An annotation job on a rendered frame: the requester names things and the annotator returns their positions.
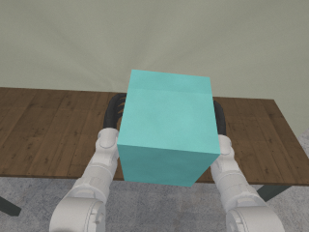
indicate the robot left upper arm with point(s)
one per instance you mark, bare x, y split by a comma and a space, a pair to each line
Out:
79, 214

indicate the robot right forearm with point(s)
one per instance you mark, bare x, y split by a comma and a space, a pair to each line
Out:
231, 183

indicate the robot left forearm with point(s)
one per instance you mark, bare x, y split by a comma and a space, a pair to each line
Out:
100, 171

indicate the table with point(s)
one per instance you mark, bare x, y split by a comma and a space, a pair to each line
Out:
52, 134

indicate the robot right upper arm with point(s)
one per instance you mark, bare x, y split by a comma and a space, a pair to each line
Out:
252, 219

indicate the robot right hand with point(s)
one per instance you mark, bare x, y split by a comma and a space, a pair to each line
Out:
219, 118

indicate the robot left hand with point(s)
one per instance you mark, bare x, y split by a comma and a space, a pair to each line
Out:
111, 115

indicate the carton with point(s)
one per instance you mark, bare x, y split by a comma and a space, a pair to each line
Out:
168, 133

